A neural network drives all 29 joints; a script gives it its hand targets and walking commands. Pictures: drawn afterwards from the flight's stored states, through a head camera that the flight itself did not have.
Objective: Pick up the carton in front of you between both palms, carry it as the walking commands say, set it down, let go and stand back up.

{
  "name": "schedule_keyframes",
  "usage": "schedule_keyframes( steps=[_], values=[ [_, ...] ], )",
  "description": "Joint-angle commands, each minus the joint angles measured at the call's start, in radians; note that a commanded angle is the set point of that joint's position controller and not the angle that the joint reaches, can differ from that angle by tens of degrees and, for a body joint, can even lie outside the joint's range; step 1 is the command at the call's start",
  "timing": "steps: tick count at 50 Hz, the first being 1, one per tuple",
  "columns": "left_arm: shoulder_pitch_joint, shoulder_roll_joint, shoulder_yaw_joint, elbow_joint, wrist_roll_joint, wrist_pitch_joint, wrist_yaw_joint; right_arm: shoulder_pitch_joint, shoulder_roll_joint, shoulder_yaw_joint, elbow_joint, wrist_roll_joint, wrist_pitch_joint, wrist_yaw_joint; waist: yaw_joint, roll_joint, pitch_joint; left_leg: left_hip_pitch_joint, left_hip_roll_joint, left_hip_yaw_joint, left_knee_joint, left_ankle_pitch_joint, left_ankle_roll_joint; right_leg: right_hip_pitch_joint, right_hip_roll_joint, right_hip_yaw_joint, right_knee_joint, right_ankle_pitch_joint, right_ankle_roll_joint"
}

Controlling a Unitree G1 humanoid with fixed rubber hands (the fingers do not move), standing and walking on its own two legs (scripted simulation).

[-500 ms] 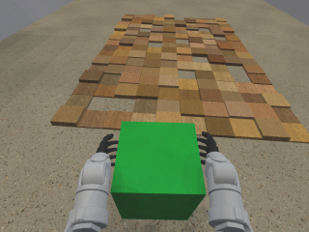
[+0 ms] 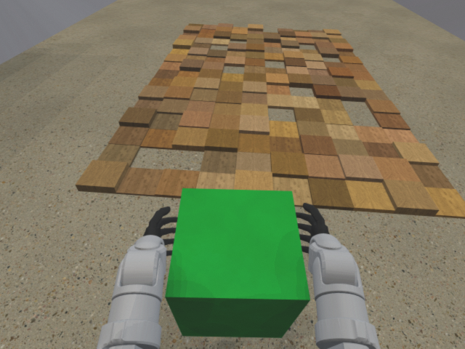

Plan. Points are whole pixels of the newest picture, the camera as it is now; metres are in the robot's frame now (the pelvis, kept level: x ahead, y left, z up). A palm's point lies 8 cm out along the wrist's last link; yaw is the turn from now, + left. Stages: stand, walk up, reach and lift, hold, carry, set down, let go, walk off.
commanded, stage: hold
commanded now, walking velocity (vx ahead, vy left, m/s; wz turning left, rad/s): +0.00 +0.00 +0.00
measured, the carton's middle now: (234, 267) +0.29 +0.00 -0.04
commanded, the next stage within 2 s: carry in 0.24 s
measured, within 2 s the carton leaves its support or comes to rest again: neither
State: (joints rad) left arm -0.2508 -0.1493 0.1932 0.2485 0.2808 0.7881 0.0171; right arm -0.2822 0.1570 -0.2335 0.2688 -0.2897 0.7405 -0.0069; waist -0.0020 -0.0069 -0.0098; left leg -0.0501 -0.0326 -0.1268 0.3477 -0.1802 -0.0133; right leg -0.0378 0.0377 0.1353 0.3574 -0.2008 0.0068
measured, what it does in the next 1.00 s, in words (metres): walks ahead: left foot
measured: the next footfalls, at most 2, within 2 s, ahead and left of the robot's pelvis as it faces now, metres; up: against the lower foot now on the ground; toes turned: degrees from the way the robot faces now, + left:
left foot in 0.68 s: +0.18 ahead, +0.09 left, +0.00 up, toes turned +8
right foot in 1.04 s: +0.48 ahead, -0.16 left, +0.00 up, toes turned -13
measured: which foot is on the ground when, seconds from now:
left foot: down 0.00-0.42, up 0.44-0.66, down 0.68-1.00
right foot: down 0.00-0.68, up 0.70-1.00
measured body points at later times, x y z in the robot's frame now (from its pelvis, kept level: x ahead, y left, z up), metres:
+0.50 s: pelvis +0.03 -0.02 -0.01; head +0.00 -0.03 +0.44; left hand +0.33 +0.12 +0.07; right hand +0.33 -0.18 +0.07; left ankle +0.01 +0.12 -0.72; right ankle +0.01 -0.13 -0.75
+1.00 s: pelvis +0.28 -0.04 -0.01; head +0.26 -0.04 +0.44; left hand +0.53 +0.10 +0.06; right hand +0.51 -0.21 +0.06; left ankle +0.14 +0.08 -0.75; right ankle +0.41 -0.15 -0.73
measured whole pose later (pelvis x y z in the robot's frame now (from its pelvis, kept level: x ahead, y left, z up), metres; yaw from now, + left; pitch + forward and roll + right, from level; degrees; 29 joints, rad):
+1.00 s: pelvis +0.28 -0.04 -0.01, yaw -3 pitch +5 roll +0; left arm 0.08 -0.14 0.06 -0.49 0.00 1.14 0.20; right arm 0.07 0.13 -0.03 -0.50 0.01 1.14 -0.20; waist -0.04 0.02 -0.15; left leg 0.02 0.06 0.19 0.29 -0.37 -0.03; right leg -0.57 -0.08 -0.18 0.57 -0.12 -0.01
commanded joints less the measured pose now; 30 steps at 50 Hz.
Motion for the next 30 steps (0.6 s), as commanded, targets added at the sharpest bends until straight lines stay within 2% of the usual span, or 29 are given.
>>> schedule_keyframes(
  steps=[1,11,12,13,14,15,17,18,19,20,21,22,23,24,25,26,27,28,30],
  values=[
    [-0.563,-0.942,-0.535,-0.101,-0.298,-0.069,-0.262,-0.437,0.97,0.535,0.0,0.279,-0.014,0.27,0.001,0.0,-0.226,0.081,-0.063,0.058,-0.031,0.17,-0.001,0.0,0.054,-0.058,-0.05,0.2,0.014],
    [-0.587,-0.948,-0.529,-0.082,-0.295,-0.071,-0.266,-0.462,0.972,0.528,0.016,0.274,-0.017,0.275,0.001,0.002,-0.219,0.07,-0.061,0.059,-0.03,0.129,0.0,-0.015,0.053,-0.06,-0.049,0.153,0.01],
    [-0.598,-0.95,-0.538,-0.089,-0.301,-0.072,-0.264,-0.477,0.969,0.528,0.013,0.279,-0.016,0.273,-0.002,0.039,-0.169,-0.071,0.111,0.032,0.041,-0.053,0.024,-0.167,-0.102,-0.016,0.023,-0.034,-0.013],
    [-0.598,-0.947,-0.535,-0.101,-0.304,-0.073,-0.262,-0.46,0.97,0.535,0.009,0.279,-0.016,0.268,0.001,0.045,-0.196,-0.109,0.118,-0.016,-0.007,-0.287,0.027,-0.19,-0.094,0.004,0.014,-0.239,-0.018],
    [-0.606,-0.95,-0.563,-0.133,-0.32,-0.073,-0.26,-0.455,0.973,0.555,-0.02,0.29,-0.015,0.263,-0.002,0.05,-0.182,-0.162,0.12,-0.043,-0.044,-0.504,0.039,-0.236,-0.07,-0.011,0.026,-0.418,-0.02],
    [-0.621,-0.958,-0.594,-0.169,-0.338,-0.071,-0.257,-0.463,0.979,0.583,-0.059,0.304,-0.013,0.257,-0.005,0.07,-0.171,-0.175,0.136,-0.071,-0.067,-0.598,0.052,-0.289,-0.048,-0.043,0.076,-0.46,-0.015],
    [-0.627,-0.963,-0.659,-0.24,-0.383,-0.053,-0.249,-0.458,0.985,0.633,-0.136,0.329,0.004,0.239,-0.004,0.16,-0.234,-0.13,0.217,-0.15,-0.11,-0.532,0.097,-0.321,-0.007,-0.151,0.242,-0.242,-0.003],
    [-0.627,-0.961,-0.698,-0.285,-0.409,-0.04,-0.244,-0.439,0.986,0.667,-0.181,0.346,0.018,0.227,-0.004,0.178,-0.265,-0.126,0.248,-0.16,-0.113,-0.496,0.115,-0.312,-0.01,-0.178,0.245,-0.196,-0.004],
    [-0.628,-0.959,-0.735,-0.332,-0.431,-0.026,-0.237,-0.43,0.981,0.698,-0.237,0.362,0.033,0.215,-0.002,0.16,-0.288,-0.155,0.247,-0.127,-0.094,-0.478,0.121,-0.261,-0.019,-0.195,0.19,-0.192,-0.011],
    [-0.623,-0.96,-0.763,-0.377,-0.453,-0.008,-0.23,-0.429,0.975,0.724,-0.292,0.377,0.052,0.203,0.003,0.132,-0.304,-0.226,0.214,-0.062,-0.048,-0.484,0.106,-0.158,-0.014,-0.205,0.105,-0.186,-0.023],
    [-0.618,-0.956,-0.781,-0.415,-0.465,0.012,-0.219,-0.445,0.97,0.755,-0.356,0.394,0.077,0.193,0.007,0.063,-0.307,-0.283,0.155,0.035,0.056,-0.473,0.072,-0.108,-0.057,-0.124,0.012,-0.256,-0.041],
    [-0.583,-0.941,-0.781,-0.44,-0.463,0.035,-0.205,-0.456,0.963,0.784,-0.408,0.413,0.104,0.185,0.021,-0.143,-0.287,-0.419,0.082,0.155,0.292,-0.411,0.021,-0.046,-0.22,0.134,-0.12,-0.436,-0.093],
    [-0.535,-0.924,-0.775,-0.463,-0.46,0.059,-0.19,-0.454,0.951,0.805,-0.441,0.428,0.13,0.176,0.03,-0.263,-0.218,-0.624,0.032,0.233,0.436,-0.341,-0.008,0.047,-0.353,0.357,-0.213,-0.485,-0.158],
    [-0.494,-0.912,-0.778,-0.504,-0.454,0.083,-0.171,-0.456,0.938,0.831,-0.478,0.446,0.152,0.169,0.028,-0.24,-0.196,-0.682,0.082,0.179,0.466,-0.329,0.006,0.07,-0.395,0.412,-0.216,-0.371,-0.208],
    [-0.468,-0.896,-0.773,-0.546,-0.45,0.106,-0.153,-0.439,0.931,0.851,-0.507,0.462,0.173,0.16,0.028,-0.177,-0.212,-0.687,0.097,0.176,0.449,-0.329,0.013,0.085,-0.387,0.354,-0.183,-0.24,-0.219],
    [-0.442,-0.886,-0.775,-0.589,-0.451,0.129,-0.136,-0.405,0.924,0.865,-0.535,0.475,0.195,0.148,0.03,-0.129,-0.25,-0.656,0.092,0.194,0.401,-0.3,0.012,0.102,-0.36,0.255,-0.152,-0.125,-0.206],
    [-0.42,-0.877,-0.778,-0.633,-0.453,0.149,-0.121,-0.364,0.913,0.865,-0.557,0.482,0.215,0.135,0.031,-0.122,-0.286,-0.597,0.066,0.231,0.347,-0.255,0.007,0.105,-0.322,0.165,-0.129,-0.044,-0.183],
    [-0.374,-0.866,-0.784,-0.667,-0.456,0.172,-0.105,-0.312,0.908,0.873,-0.585,0.49,0.238,0.118,0.032,-0.144,-0.308,-0.543,0.04,0.261,0.294,-0.214,0.001,0.103,-0.289,0.096,-0.108,0.032,-0.164],
    [-0.284,-0.835,-0.779,-0.729,-0.454,0.219,-0.072,-0.218,0.881,0.859,-0.644,0.487,0.284,0.079,0.032,-0.174,-0.325,-0.445,0.004,0.312,0.18,-0.165,-0.005,0.09,-0.263,0.015,-0.065,0.125,-0.149]
  ],
)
